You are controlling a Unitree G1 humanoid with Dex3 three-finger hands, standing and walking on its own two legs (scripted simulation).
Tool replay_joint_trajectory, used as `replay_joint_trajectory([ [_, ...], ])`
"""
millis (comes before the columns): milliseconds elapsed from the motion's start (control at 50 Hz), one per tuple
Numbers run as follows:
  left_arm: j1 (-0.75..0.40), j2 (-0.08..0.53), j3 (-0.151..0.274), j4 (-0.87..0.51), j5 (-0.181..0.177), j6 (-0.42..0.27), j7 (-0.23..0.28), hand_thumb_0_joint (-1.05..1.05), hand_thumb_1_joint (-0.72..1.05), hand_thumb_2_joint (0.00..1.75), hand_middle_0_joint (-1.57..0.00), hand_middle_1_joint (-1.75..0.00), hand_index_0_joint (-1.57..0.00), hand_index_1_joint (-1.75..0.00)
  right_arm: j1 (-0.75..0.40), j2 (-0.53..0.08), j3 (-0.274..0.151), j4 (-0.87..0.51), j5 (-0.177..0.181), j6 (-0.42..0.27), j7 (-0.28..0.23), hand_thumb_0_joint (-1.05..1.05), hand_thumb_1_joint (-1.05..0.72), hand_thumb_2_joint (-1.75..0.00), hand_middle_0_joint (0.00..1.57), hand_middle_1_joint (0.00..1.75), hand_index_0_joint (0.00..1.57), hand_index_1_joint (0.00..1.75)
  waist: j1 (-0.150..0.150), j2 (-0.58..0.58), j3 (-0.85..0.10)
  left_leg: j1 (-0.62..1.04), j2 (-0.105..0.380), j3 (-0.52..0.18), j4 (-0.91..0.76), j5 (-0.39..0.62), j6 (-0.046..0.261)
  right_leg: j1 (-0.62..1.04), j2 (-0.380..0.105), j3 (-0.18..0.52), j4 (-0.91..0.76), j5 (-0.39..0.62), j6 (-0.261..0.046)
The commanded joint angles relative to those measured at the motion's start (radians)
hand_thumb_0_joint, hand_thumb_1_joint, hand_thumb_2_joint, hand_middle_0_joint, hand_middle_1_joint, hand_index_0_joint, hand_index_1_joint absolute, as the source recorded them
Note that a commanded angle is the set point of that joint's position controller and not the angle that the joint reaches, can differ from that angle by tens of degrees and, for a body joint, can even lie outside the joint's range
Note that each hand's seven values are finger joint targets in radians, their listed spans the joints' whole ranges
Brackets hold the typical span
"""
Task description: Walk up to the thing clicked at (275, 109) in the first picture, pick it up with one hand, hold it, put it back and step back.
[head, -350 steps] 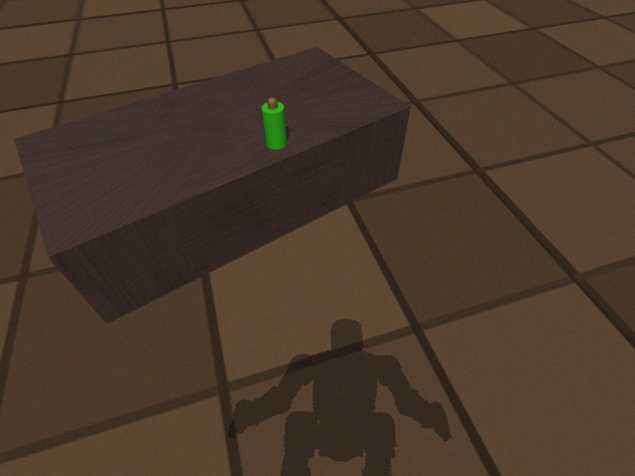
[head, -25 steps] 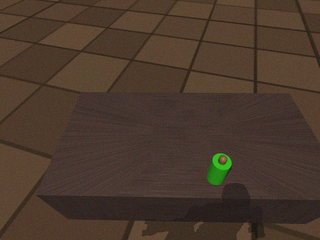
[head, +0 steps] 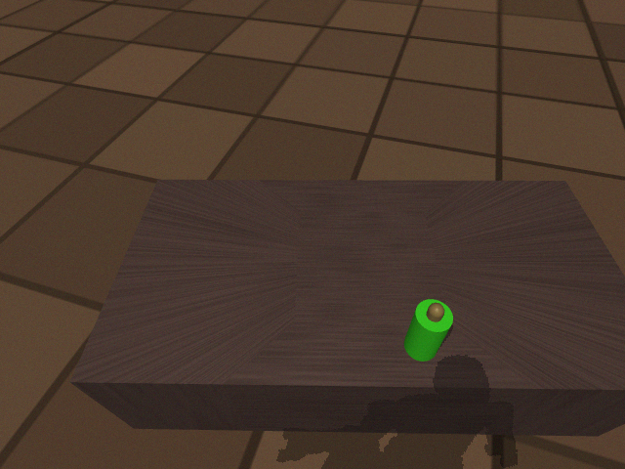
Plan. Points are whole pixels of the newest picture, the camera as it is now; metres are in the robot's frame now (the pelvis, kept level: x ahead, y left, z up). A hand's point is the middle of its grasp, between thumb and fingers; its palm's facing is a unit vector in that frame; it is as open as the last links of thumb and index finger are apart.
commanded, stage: stand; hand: right
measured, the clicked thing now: (428, 327) +0.46 -0.22 -0.30
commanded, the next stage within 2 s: go down in 0.06 s
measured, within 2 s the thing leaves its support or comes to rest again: neither
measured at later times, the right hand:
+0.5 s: hand out of the picture +0.15 -0.26 -0.15, palm faces +0.03 +0.94 -0.34, open 13.3 cm
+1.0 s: hand out of the picture +0.16 -0.27 -0.15, palm faces +0.06 +0.94 -0.33, open 17.6 cm
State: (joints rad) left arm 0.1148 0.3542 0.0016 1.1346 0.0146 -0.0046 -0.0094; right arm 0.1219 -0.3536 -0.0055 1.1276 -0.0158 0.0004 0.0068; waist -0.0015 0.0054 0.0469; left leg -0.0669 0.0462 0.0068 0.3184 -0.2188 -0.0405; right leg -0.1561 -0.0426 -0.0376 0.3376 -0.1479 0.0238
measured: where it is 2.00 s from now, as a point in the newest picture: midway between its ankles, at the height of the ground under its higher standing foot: outside the picture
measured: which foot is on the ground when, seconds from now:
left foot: down 0.00-1.00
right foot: down 0.00-1.00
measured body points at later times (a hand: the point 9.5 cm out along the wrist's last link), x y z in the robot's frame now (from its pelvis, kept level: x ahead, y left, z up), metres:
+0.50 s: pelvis -0.01 +0.00 -0.01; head +0.03 +0.00 +0.43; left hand +0.10 +0.26 -0.13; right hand +0.15 -0.31 -0.12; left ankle -0.03 +0.14 -0.75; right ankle +0.02 -0.13 -0.75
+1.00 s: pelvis +0.02 +0.00 -0.04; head +0.06 -0.01 +0.41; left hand +0.17 +0.26 -0.13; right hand +0.15 -0.32 -0.13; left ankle -0.03 +0.14 -0.75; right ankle +0.02 -0.13 -0.75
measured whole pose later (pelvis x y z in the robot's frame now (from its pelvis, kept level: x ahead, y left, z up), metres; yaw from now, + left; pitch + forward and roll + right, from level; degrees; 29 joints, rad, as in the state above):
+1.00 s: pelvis +0.02 +0.00 -0.04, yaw -2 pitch +9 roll +1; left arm 0.23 0.25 0.00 0.65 -0.02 -0.12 0.11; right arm 0.19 -0.36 -0.20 0.51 -0.07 0.35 0.12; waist 0.01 -0.02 -0.06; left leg -0.44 0.04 0.04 0.74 -0.45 -0.04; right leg -0.57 -0.06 0.02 0.79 -0.38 0.03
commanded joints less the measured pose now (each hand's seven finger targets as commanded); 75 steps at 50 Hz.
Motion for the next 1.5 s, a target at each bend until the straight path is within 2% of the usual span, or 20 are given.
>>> replay_joint_trajectory([
  [0, -0.041, 0.214, 0.04, -0.058, -0.004, -0.023, 0.014, 0.0, 0.9, 0.9, -0.2, -0.3, -0.2, -0.3, -0.033, -0.222, -0.037, -0.058, 0.006, -0.024, -0.012, 0.0, -0.9, -0.9, 0.2, 0.3, 0.2, 0.3, 0.003, 0.004, -0.073, -0.051, 0.096, -0.06, -0.058, 0.123, 0.049, 0.063, -0.1, 0.082, -0.039, 0.125, -0.039],
  [120, -0.043, 0.217, 0.041, -0.056, -0.006, -0.023, 0.013, 0.0, 0.9, 0.9, -0.2, -0.3, -0.2, -0.3, -0.036, -0.216, -0.036, -0.06, 0.005, -0.024, -0.012, 0.0, -0.9, -0.9, 0.2, 0.3, 0.2, 0.3, 0.007, -0.003, -0.069, -0.054, 0.093, -0.06, -0.059, 0.137, 0.048, 0.064, -0.101, 0.083, -0.035, 0.134, -0.039],
  [140, -0.04, 0.217, 0.04, -0.056, -0.006, -0.023, 0.012, 0.0, 0.91, 0.94, -0.21, -0.31, -0.21, -0.32, -0.034, -0.218, -0.037, -0.06, 0.005, -0.025, -0.013, 0.0, -0.82, -0.82, 0.12, 0.22, 0.12, 0.22, 0.006, 0.003, -0.075, -0.047, 0.094, -0.059, -0.058, 0.139, 0.048, 0.068, -0.103, 0.083, -0.035, 0.134, -0.041],
  [160, -0.03, 0.061, 0.025, -0.343, -0.057, -0.073, 0.032, 0.0, 0.98, 0.95, -0.22, -0.32, -0.22, -0.32, -0.385, -0.061, -0.069, -0.411, 0.043, -0.114, -0.023, 0.0, -0.74, -0.74, 0.04, 0.14, 0.04, 0.14, 0.094, -0.077, 0.01, -0.234, -0.046, 0.027, 0.024, 0.097, 0.028, -0.04, 0.032, -0.027, 0.024, 0.004, -0.032],
  [180, 0.008, 0.09, 0.031, -0.304, -0.067, -0.069, 0.042, 0.0, 0.92, 0.92, -0.21, -0.31, -0.21, -0.31, -0.439, -0.106, -0.075, -0.334, 0.029, -0.107, -0.024, 0.0, -0.66, -0.66, 0.03, 0.06, 0.03, 0.06, 0.058, -0.026, -0.04, -0.209, -0.052, 0.034, 0.036, 0.078, 0.028, -0.021, 0.033, -0.014, 0.032, -0.017, -0.03],
  [220, 0.06, 0.116, 0.056, -0.314, -0.065, -0.053, 0.053, 0.0, 0.9, 0.92, -0.22, -0.31, -0.22, -0.31, -0.257, -0.186, -0.133, -0.127, 0.0, -0.047, -0.012, 0.0, -0.5, -0.5, 0.04, 0.05, 0.04, 0.05, 0.05, 0.001, -0.06, -0.243, -0.046, 0.036, 0.062, 0.038, 0.03, -0.043, 0.041, -0.008, 0.073, -0.042, -0.031],
  [240, 0.074, 0.125, 0.067, -0.345, -0.064, -0.048, 0.059, 0.0, 0.9, 0.9, -0.22, -0.31, -0.22, -0.31, -0.279, -0.236, -0.175, -0.092, -0.012, -0.03, -0.006, 0.0, -0.42, -0.42, 0.04, 0.05, 0.04, 0.05, 0.033, 0.028, -0.082, -0.249, -0.044, 0.037, 0.078, 0.037, 0.031, -0.076, 0.043, -0.005, 0.101, -0.019, -0.03],
  [260, 0.101, 0.115, 0.079, -0.362, -0.053, -0.05, 0.064, 0.0, 0.91, 0.91, -0.21, -0.31, -0.22, -0.31, -0.324, -0.279, -0.211, -0.096, -0.052, -0.028, -0.003, 0.0, -0.34, -0.34, 0.05, 0.05, 0.04, 0.05, 0.028, 0.043, -0.176, -0.217, -0.042, 0.035, 0.097, 0.078, 0.029, -0.06, 0.041, -0.007, 0.128, 0.031, -0.03],
  [300, 0.152, 0.101, 0.095, -0.384, -0.034, -0.048, 0.064, 0.0, 0.9, 0.9, -0.21, -0.31, -0.22, -0.3, -0.195, -0.263, -0.244, -0.121, -0.096, -0.008, 0.018, 0.0, -0.18, -0.2, 0.06, 0.05, 0.05, 0.05, -0.021, -0.016, -0.274, -0.18, -0.04, 0.032, 0.137, 0.154, 0.038, -0.056, 0.048, -0.014, 0.154, 0.127, -0.02],
  [320, 0.138, 0.082, 0.081, -0.415, -0.034, -0.051, 0.063, 0.0, 0.9, 0.89, -0.21, -0.31, -0.21, -0.3, -0.113, -0.239, -0.245, -0.094, -0.104, 0.019, 0.029, 0.0, -0.13, -0.18, 0.06, 0.04, 0.06, 0.04, -0.039, -0.031, -0.254, -0.168, -0.04, 0.037, 0.135, 0.154, 0.04, -0.064, 0.052, -0.017, 0.152, 0.137, -0.018],
  [380, 0.102, 0.077, 0.077, -0.477, -0.041, -0.063, 0.066, 0.0, 0.91, 0.89, -0.21, -0.31, -0.21, -0.3, -0.152, -0.233, -0.241, -0.206, -0.111, 0.089, 0.045, 0.0, 0.01, -0.11, 0.08, 0.03, 0.06, 0.03, -0.029, -0.062, -0.248, -0.173, -0.052, 0.043, 0.128, 0.133, 0.046, -0.082, 0.045, -0.013, 0.138, 0.113, -0.018],
  [440, 0.057, 0.066, 0.063, -0.541, -0.053, -0.067, 0.066, 0.0, 0.9, 0.89, -0.21, -0.31, -0.21, -0.3, -0.156, -0.18, -0.205, -0.3, -0.088, 0.159, 0.064, 0.0, 0.2, -0.08, 0.07, 0.04, 0.06, 0.04, -0.012, -0.044, -0.161, -0.23, -0.062, 0.051, 0.117, 0.031, 0.047, -0.128, 0.035, -0.006, 0.13, 0.008, -0.024],
  [520, 0.089, 0.063, 0.065, -0.552, -0.053, -0.079, 0.069, 0.0, 0.91, 0.89, -0.21, -0.31, -0.21, -0.3, -0.121, -0.183, -0.216, -0.366, -0.076, 0.212, 0.088, 0.0, 0.45, -0.07, 0.03, 0.05, 0.04, 0.05, 0.005, -0.022, -0.155, -0.281, -0.065, 0.056, 0.145, 0.005, 0.045, -0.144, 0.03, 0.002, 0.158, -0.02, -0.03],
  [580, 0.096, 0.059, 0.069, -0.565, -0.047, -0.098, 0.076, 0.0, 0.91, 0.89, -0.21, -0.31, -0.21, -0.3, -0.166, -0.212, -0.23, -0.489, -0.081, 0.214, 0.094, 0.0, 0.54, -0.07, 0.02, 0.06, 0.03, 0.06, 0.015, -0.02, -0.214, -0.296, -0.06, 0.048, 0.186, 0.045, 0.036, -0.137, 0.032, 0.004, 0.206, 0.014, -0.034],
  [740, 0.115, 0.049, 0.065, -0.569, -0.031, -0.144, 0.099, 0.0, 0.9, 0.9, -0.2, -0.3, -0.2, -0.3, -0.065, -0.229, -0.266, -0.624, -0.084, 0.236, 0.078, 0.0, 0.61, -0.05, 0.02, 0.06, 0.03, 0.06, 0.016, -0.059, -0.309, -0.334, -0.054, 0.05, 0.288, 0.099, 0.031, -0.153, 0.026, 0.021, 0.311, 0.078, -0.029],
  [820, 0.108, 0.051, 0.064, -0.582, -0.035, -0.154, 0.115, 0.0, 0.9, 0.9, -0.19, -0.3, -0.19, -0.3, 0.003, -0.208, -0.25, -0.671, -0.067, 0.278, 0.092, 0.0, 0.61, -0.04, 0.03, 0.06, 0.03, 0.06, 0.018, -0.062, -0.312, -0.36, -0.055, 0.056, 0.319, 0.129, 0.03, -0.164, 0.023, 0.026, 0.347, 0.117, -0.025],
  [900, 0.09, 0.045, 0.053, -0.605, -0.041, -0.162, 0.125, 0.0, 0.89, 0.9, -0.2, -0.29, -0.19, -0.3, 0.014, -0.239, -0.265, -0.737, -0.055, 0.319, 0.101, 0.0, 0.61, -0.04, 0.02, 0.06, 0.03, 0.06, 0.016, -0.065, -0.259, -0.39, -0.051, 0.051, 0.319, 0.09, 0.026, -0.225, 0.03, 0.027, 0.368, 0.061, -0.029],
  [980, 0.106, 0.049, 0.06, -0.613, -0.042, -0.17, 0.134, 0.0, 0.89, 0.9, -0.2, -0.3, -0.19, -0.3, 0.063, -0.247, -0.276, -0.804, -0.047, 0.352, 0.113, 0.0, 0.61, -0.05, 0.02, 0.06, 0.03, 0.06, 0.016, -0.068, -0.301, -0.396, -0.051, 0.057, 0.355, 0.134, 0.025, -0.22, 0.027, 0.034, 0.402, 0.117, -0.028],
  [1220, 0.113, 0.037, 0.052, -0.665, -0.039, -0.196, 0.153, 0.0, 0.89, 0.9, -0.2, -0.3, -0.19, -0.3, 0.139, -0.246, -0.288, -0.956, -0.025, 0.408, 0.119, 0.0, 0.61, -0.06, 0.02, 0.06, 0.03, 0.06, 0.028, -0.078, -0.34, -0.455, -0.053, 0.064, 0.424, 0.134, 0.025, -0.264, 0.02, 0.054, 0.48, 0.13, -0.032],
  [1480, 0.108, 0.028, 0.042, -0.694, -0.039, -0.233, 0.175, 0.0, 0.9, 0.89, -0.2, -0.3, -0.2, -0.3, 0.21, -0.23, -0.287, -1.066, -0.006, 0.467, 0.104, 0.0, 0.61, -0.05, 0.03, 0.06, 0.04, 0.06, 0.028, -0.09, -0.313, -0.514, -0.061, 0.08, 0.445, 0.006, 0.033, -0.339, 0.015, 0.074, 0.488, 0.006, -0.029],
])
